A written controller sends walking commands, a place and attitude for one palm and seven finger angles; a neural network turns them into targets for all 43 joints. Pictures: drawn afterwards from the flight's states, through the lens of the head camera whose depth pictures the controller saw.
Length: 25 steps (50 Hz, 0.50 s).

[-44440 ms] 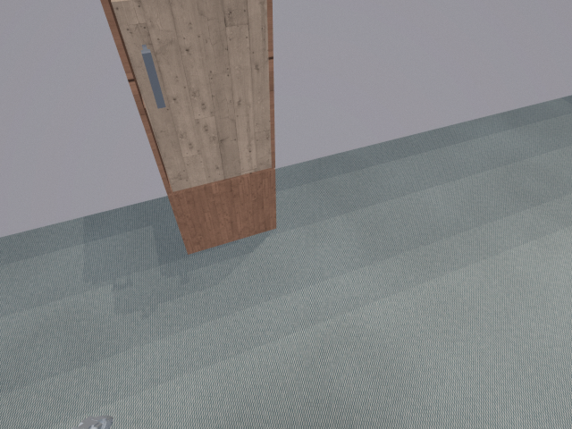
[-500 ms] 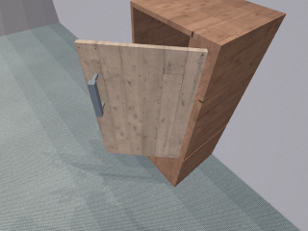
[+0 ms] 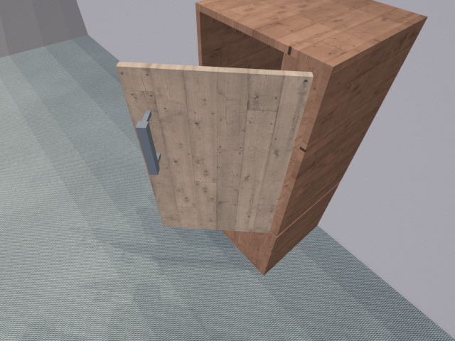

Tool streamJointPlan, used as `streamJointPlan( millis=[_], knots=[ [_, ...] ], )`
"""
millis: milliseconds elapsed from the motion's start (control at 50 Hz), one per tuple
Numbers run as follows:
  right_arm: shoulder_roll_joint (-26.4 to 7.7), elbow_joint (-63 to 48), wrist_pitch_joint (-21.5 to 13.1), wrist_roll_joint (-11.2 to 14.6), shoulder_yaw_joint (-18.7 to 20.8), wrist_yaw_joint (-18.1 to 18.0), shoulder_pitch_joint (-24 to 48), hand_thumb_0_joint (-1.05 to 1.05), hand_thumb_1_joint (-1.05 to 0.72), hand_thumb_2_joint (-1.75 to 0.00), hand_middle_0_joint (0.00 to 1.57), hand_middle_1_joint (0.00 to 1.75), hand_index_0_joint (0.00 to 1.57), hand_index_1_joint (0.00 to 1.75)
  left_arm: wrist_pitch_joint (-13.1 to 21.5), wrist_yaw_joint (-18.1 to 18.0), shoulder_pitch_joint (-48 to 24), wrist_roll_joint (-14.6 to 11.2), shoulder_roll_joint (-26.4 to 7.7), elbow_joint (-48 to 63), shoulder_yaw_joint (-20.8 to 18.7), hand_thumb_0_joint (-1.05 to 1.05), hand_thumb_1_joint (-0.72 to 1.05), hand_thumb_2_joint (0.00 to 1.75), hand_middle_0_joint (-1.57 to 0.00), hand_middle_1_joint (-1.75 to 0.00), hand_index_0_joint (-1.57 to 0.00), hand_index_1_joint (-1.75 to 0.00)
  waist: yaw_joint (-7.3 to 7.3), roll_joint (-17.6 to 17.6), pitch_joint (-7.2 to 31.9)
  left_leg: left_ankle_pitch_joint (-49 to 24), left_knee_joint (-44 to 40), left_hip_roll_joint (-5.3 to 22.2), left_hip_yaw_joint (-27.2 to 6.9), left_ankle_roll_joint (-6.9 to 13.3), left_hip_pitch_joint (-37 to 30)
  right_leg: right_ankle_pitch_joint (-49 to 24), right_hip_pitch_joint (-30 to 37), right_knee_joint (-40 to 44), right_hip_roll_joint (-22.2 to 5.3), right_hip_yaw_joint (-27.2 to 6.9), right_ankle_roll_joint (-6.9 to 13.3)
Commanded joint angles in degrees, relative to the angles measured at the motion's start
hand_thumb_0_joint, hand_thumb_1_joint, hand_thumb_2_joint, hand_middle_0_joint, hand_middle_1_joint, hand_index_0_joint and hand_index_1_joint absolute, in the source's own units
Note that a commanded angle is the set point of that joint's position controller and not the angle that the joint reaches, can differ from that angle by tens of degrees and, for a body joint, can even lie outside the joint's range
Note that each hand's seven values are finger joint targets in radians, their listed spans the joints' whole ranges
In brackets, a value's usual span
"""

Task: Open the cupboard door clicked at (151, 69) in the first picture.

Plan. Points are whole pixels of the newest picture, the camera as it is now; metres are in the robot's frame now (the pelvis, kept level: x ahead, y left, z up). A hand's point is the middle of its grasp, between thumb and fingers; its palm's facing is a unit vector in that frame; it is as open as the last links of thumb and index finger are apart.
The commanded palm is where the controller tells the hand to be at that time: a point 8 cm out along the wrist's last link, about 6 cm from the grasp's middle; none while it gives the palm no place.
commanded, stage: look again from close up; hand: left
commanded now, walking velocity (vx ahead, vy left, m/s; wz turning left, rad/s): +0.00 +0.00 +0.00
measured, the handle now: (151, 143) +0.50 +0.21 +0.04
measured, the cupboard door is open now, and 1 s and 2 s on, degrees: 46 46 46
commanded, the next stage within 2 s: raise the hand with hooked fingers in 0.50 s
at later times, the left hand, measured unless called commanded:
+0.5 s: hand out of the picture +0.00 +0.19 -0.17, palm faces +0.00 -0.98 -0.22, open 7.4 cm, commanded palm none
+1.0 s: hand out of the picture +0.13 +0.18 -0.05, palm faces +0.00 -1.00 -0.01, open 8.5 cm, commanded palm +0.11 +0.25 -0.04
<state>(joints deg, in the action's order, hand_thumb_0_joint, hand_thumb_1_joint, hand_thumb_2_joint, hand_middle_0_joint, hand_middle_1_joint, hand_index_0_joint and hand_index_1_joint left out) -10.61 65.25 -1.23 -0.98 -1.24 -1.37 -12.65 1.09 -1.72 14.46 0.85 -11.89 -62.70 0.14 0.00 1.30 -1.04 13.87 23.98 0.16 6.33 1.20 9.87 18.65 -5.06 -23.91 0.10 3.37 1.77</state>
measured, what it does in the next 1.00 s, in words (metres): lowers itself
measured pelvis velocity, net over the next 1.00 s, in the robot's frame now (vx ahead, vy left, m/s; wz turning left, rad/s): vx -0.07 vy -0.02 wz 0.03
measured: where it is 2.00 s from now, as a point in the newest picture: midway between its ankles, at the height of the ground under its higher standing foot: outside the picture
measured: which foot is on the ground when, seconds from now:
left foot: down 0.00-1.00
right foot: down 0.00-1.00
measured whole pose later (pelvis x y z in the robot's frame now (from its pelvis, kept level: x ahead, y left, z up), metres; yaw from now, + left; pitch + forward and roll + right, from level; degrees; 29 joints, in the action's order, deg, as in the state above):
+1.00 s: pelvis -0.07 -0.02 -0.08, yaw +2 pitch +11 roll +1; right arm -15.7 30.9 -12.1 2.2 2.5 -1.7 -8.7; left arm 28.8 22.7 18.4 -17.4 -12.6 -15.0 -11.0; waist 0.1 0.7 7.5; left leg 23.3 59.5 2.5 3.5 0.2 46.8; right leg 31.1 -41.7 -61.8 -0.2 6.1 3.9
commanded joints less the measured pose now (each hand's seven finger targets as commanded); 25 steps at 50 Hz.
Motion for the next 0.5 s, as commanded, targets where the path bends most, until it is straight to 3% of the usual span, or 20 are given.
streamJointPlan(
  millis=[0, 320, 440, 480],
  knots=[
    [-7.66, -2.29, -0.96, 0.12, 1.46, -0.62, -0.26, 0.00, -0.90, -0.90, 0.20, 0.30, 0.20, 0.30, 0.57, -0.39, 3.11, -0.11, -6.62, 1.73, -1.28, 0.00, 0.90, 0.90, -0.20, -0.30, -0.20, -0.30, 0.62, -0.93, 0.06, -15.46, -3.19, 7.19, -7.30, 1.47, -2.60, -17.79, -3.19, 3.70, -7.09, -5.95, 0.56],
    [-8.11, -2.03, -0.87, 0.21, 1.58, -0.50, 0.56, 0.00, -0.90, -0.90, 0.20, 0.30, 0.20, 0.30, 0.66, -0.25, 3.10, -0.03, -6.77, 0.96, -1.04, 0.00, 0.90, 0.90, -0.20, -0.30, -0.20, -0.30, 0.52, -0.77, -0.87, -12.42, -4.58, 7.36, -7.20, 1.19, -3.26, -15.22, -4.74, 5.49, -7.22, -6.67, 0.37],
    [-7.81, -2.04, -0.87, 0.35, 1.76, -0.50, 0.95, 0.00, -0.90, -0.90, 0.20, 0.30, 0.20, 0.30, 0.90, -0.29, 3.53, 0.16, -6.71, 0.99, -1.04, 0.00, 0.90, 0.90, -0.20, -0.30, -0.20, -0.30, 0.56, 0.74, -1.07, -12.70, -4.20, 7.26, -6.89, 1.13, -3.21, -18.01, -4.60, 5.68, -7.29, -6.90, 0.24],
    [-8.23, -1.94, -0.88, 0.23, 1.79, -0.50, 1.00, 0.00, -0.90, -0.90, 0.20, 0.30, 0.20, 0.30, 0.90, -0.28, 3.35, 0.02, -6.92, 1.00, -1.04, 0.00, 0.90, 0.90, -0.20, -0.30, -0.20, -0.30, 0.41, -0.39, -0.21, -13.30, -4.13, 7.25, -6.97, 0.98, -3.46, -18.60, -4.21, 5.41, -7.38, -7.08, 0.35]
  ],
)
